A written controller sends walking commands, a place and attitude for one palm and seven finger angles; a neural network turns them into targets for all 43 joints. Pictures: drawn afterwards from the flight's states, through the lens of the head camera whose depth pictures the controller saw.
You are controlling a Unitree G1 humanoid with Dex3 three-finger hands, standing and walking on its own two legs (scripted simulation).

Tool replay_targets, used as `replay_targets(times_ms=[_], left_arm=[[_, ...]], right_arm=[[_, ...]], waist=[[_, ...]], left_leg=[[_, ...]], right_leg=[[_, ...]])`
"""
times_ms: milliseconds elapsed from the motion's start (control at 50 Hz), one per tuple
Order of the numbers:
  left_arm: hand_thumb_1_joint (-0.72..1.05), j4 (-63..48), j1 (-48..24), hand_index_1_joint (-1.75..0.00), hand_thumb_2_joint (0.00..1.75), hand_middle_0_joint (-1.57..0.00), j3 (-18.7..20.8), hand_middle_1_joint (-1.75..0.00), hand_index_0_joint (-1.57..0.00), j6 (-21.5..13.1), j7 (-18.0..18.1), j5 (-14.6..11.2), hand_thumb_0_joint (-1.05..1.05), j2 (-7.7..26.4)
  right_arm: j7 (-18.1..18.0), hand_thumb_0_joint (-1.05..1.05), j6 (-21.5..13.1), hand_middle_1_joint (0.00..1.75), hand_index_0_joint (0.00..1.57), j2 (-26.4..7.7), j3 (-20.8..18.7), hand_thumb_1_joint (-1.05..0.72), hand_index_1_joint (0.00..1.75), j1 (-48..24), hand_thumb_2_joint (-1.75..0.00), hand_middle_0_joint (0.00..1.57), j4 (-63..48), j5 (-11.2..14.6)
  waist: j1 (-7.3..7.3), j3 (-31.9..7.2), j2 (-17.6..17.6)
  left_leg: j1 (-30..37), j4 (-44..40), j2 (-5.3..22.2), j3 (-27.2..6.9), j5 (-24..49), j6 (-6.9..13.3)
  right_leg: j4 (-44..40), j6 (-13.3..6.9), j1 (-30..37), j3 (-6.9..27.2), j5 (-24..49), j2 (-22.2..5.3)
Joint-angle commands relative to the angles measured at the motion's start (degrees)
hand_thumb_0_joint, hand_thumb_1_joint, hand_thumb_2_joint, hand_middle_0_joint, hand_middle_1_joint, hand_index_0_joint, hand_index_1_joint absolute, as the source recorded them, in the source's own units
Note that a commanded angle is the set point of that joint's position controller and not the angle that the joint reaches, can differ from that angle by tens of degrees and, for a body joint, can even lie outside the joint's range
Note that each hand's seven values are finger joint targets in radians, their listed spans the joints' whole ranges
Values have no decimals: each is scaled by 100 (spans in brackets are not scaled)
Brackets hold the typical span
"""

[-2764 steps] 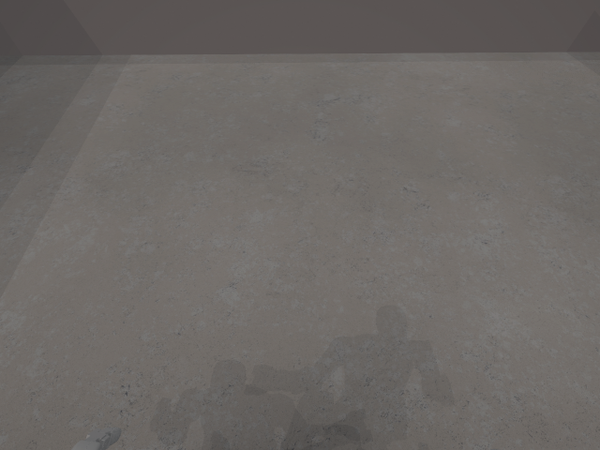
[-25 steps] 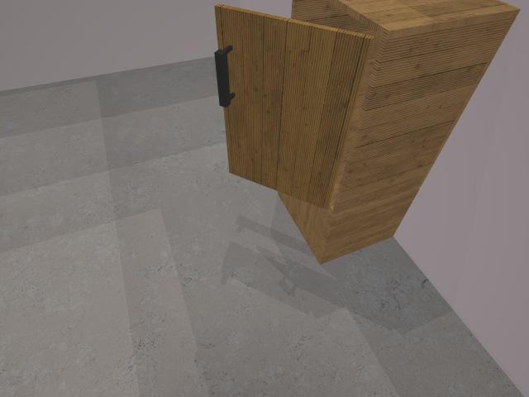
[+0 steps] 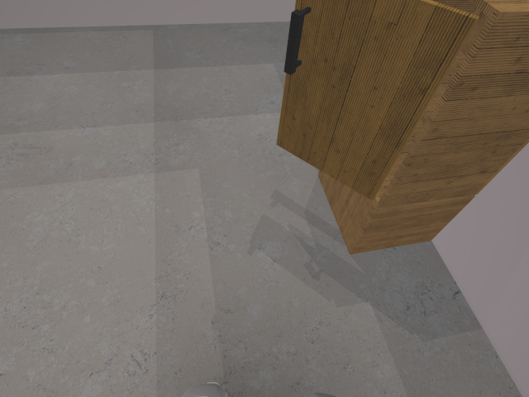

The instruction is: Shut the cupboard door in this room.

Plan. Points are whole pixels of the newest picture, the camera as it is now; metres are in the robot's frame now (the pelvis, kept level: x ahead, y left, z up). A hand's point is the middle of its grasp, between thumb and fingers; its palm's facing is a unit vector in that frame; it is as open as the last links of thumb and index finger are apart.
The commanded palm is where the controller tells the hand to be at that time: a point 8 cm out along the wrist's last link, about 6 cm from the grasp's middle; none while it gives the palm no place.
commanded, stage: walk to a spot facing it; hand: left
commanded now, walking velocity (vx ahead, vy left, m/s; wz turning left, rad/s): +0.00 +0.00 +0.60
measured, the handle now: (298, 41) +0.94 -0.05 +0.04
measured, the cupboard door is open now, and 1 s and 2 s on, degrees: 40 40 40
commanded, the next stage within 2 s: turn to face it in 1.78 s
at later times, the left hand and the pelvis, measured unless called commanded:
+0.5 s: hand out of the picture +0.00 +0.15 -0.13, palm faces +0.28 -0.91 -0.32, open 7.4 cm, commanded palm none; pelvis -0.01 -0.07 +0.02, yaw +17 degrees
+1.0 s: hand out of the picture -0.06 +0.17 -0.14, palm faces +0.60 -0.76 -0.25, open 7.4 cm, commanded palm none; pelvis +0.01 -0.05 +0.02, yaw +36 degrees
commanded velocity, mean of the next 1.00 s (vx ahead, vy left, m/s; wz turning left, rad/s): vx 0.09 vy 0.00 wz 0.60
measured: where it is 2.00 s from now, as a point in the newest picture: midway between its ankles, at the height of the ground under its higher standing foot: (195, 369)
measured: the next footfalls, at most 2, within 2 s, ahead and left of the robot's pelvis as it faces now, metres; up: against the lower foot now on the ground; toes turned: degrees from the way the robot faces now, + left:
right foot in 0.36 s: +0.04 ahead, -0.16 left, +0.00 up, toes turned +12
left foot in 0.78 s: -0.05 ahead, +0.07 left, +0.00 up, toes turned +33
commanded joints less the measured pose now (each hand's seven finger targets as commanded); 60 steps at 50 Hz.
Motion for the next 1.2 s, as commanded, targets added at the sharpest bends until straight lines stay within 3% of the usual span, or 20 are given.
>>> replay_targets(times_ms=[0,80,200,300,320,340,360,380,460,640,720,760,780,840,1000,1060,1080,1100,1120,1180], left_arm=[[90,-615,-158,-30,90,-20,201,-30,-20,-107,-52,55,0,645],[90,-631,5,-30,90,-20,166,-30,-20,-174,-74,25,0,486],[90,-867,-129,-30,90,-20,138,-30,-20,-146,-67,26,0,509],[90,-705,780,-30,90,-20,202,-30,-20,-181,-32,-9,0,708],[90,-719,940,-30,90,-20,275,-30,-20,-234,-4,54,0,974],[90,-871,744,-30,90,-20,370,-30,-20,-270,40,155,0,1547],[90,-1003,123,-30,90,-20,259,-30,-20,-241,75,72,0,1421],[90,-1188,-518,-30,90,-20,195,-30,-20,-222,61,64,0,1208],[90,-1111,-306,-30,90,-20,119,-30,-20,-388,52,42,0,750],[90,-777,805,-30,90,-20,305,-30,-20,-357,54,94,0,1113],[90,-816,575,-30,90,-20,317,-30,-20,-330,9,5,0,1067],[90,-1258,190,-30,90,-20,114,-30,-20,-282,-71,-13,0,461],[90,-1391,-174,-30,90,-20,129,-30,-20,-234,-76,45,0,631],[90,-1286,-516,-30,90,-20,207,-30,-20,-259,-205,61,0,665],[90,-1176,-216,-30,90,-20,166,-30,-20,-353,-379,34,0,565],[90,-883,746,-30,90,-20,249,-30,-20,-423,-380,56,0,704],[90,-734,1343,-30,90,-20,340,-30,-20,-498,-325,86,0,1007],[90,-700,1793,-30,90,-20,466,-30,-20,-562,-221,168,0,1684],[90,-767,1540,-30,90,-20,393,-30,-20,-507,-164,66,0,1593],[90,-921,518,-30,90,-20,223,-30,-20,-639,-127,54,0,909]], right_arm=[[-118,0,-116,30,20,-1237,-225,-90,30,268,-90,20,-443,-64],[-140,0,-161,30,20,-1233,-256,-90,30,285,-90,20,-489,-40],[-76,0,-59,30,20,-1334,-355,-90,30,232,-90,20,-572,-65],[-27,0,44,30,20,-1307,-429,-90,30,-323,-90,20,-857,-25],[6,0,69,30,20,-1011,-422,-90,30,-293,-90,20,-911,19],[21,0,56,30,20,-617,-387,-90,30,-178,-90,20,-1009,53],[55,0,70,30,20,-968,-439,-90,30,-282,-90,20,-972,-28],[113,0,103,30,20,-846,-426,-90,30,49,-90,20,-954,-53],[184,0,81,30,20,-734,-334,-90,30,34,-90,20,-838,-1],[180,0,28,30,20,-522,-152,-90,30,-786,-90,20,-1087,59],[164,0,-71,30,20,-823,-213,-90,30,15,-90,20,-904,28],[63,0,-103,30,20,-1905,-468,-90,30,808,-90,20,-720,-41],[36,0,-69,30,20,-1817,-429,-90,30,1005,-90,20,-603,-48],[-45,0,-174,30,20,-1414,-305,-90,30,228,-90,20,-872,-82],[-5,0,-275,30,20,-1441,-316,-90,30,20,-90,20,-880,-72],[14,0,-248,30,20,-1363,-325,-90,30,-336,-90,20,-924,-36],[23,0,-274,30,20,-1094,-274,-90,30,-382,-90,20,-994,16],[51,0,-307,30,20,-593,-173,-90,30,-309,-90,20,-1141,83],[85,0,-281,30,20,-830,-241,-90,30,-494,-90,20,-1217,6],[170,0,-266,30,20,-791,-264,-90,30,-144,-90,20,-841,-77]], waist=[[-101,-471,1132],[-52,-925,668],[-120,-898,1262],[317,-913,1202],[375,-939,343],[380,-755,-1427],[167,-362,-988],[-228,-312,-623],[-214,-500,-661],[375,-898,-1082],[-113,-1199,-422],[-574,-1432,2216],[-640,-1300,1557],[-373,-324,1613],[-61,-338,1337],[461,-457,883],[755,-643,47],[1001,-962,-1991],[795,-570,-1542],[132,-237,-869]], left_leg=[[390,-2533,1587,-2587,-76,428],[1036,-2219,1374,-2225,1022,557],[796,-2216,1164,-2535,527,583],[-600,-1855,622,-2461,-169,202],[-1270,-1035,72,-1899,-819,-164],[-2021,1065,-717,-797,-1355,-598],[-1629,2449,-258,-982,-1467,-484],[-1426,3010,-215,-928,-1122,-463],[-1466,3000,66,-478,-536,-660],[-776,531,130,155,-1015,-571],[1194,-1483,158,84,657,-380],[2757,-1784,2359,-2804,3167,849],[2573,-1854,2495,-2671,1921,1128],[1293,-2316,1720,-2395,-437,779],[631,-2317,1064,-1957,-997,601],[-711,-1527,697,-1776,-1551,392],[-1628,-533,196,-1382,-1838,163],[-2470,1740,-472,-485,-2102,-174],[-2442,2978,-75,-819,-1850,-154],[-2159,3728,463,-834,-312,-265]], right_leg=[[1163,41,-1174,621,693,-57],[592,155,-1184,530,881,72],[-515,166,-759,421,635,329],[-2748,28,1255,272,1306,536],[-3685,-209,1757,970,803,-214],[-4615,-901,1509,3123,-292,-1971],[-4658,-1084,192,2909,-206,-2345],[-4447,-1057,-178,2118,332,-1986],[-3447,-891,856,650,3493,-1155],[-2664,-892,2160,152,5617,-1556],[-1537,-377,1110,-429,4417,-1402],[656,222,-1698,-499,-911,-136],[986,107,-1951,56,-814,-263],[1029,127,-2033,321,361,-319],[-1221,227,-683,-89,963,163],[-2215,226,1303,-249,1463,424],[-3003,124,2398,416,712,-129],[-4222,-387,2888,2781,-1118,-1974],[-4882,-670,1781,3596,-2027,-2435],[-4704,-572,859,2171,-703,-1952]])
